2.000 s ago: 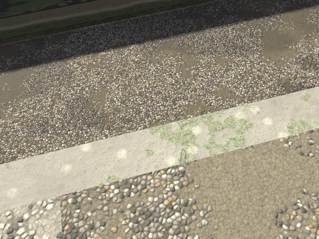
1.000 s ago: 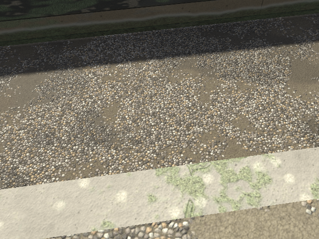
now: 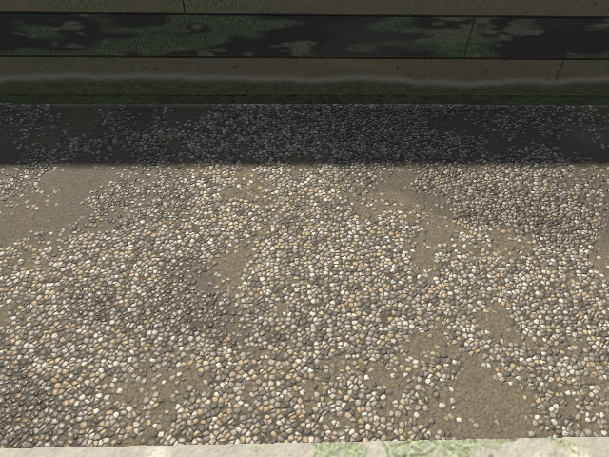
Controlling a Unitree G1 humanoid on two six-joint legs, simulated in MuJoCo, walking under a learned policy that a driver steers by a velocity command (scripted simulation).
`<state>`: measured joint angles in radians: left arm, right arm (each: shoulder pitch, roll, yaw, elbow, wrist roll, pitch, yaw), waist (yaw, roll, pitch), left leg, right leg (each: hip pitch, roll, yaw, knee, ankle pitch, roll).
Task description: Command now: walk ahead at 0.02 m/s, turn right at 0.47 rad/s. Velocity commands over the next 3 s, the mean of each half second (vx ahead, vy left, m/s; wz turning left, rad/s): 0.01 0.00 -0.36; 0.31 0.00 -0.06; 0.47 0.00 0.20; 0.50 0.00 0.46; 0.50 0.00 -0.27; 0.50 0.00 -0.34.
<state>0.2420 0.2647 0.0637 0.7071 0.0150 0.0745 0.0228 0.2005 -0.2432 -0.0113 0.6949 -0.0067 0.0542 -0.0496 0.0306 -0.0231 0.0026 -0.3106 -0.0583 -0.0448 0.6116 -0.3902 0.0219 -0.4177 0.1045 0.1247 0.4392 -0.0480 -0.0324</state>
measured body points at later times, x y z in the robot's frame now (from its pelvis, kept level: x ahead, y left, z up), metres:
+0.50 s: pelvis -0.04 +0.01 +0.00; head -0.04 +0.00 +0.45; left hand +0.16 +0.21 -0.10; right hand +0.01 -0.26 -0.11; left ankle +0.00 +0.10 -0.73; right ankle -0.09 -0.08 -0.73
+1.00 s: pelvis +0.04 +0.02 +0.01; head +0.05 +0.03 +0.46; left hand +0.24 +0.22 -0.10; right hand -0.03 -0.24 -0.11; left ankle -0.01 +0.10 -0.73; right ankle +0.08 -0.13 -0.66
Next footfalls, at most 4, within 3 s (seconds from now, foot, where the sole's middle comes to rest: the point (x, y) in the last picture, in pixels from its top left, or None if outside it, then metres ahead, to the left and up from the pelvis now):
0.44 right None -0.05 -0.08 -0.77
0.74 left None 0.03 0.10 -0.77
1.20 right None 0.24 -0.13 -0.77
1.70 left None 0.32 0.07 -0.77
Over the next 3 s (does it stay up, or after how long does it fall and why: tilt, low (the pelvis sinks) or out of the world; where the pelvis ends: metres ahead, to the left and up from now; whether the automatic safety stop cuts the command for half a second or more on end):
stays up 0.28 -0.01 -0.01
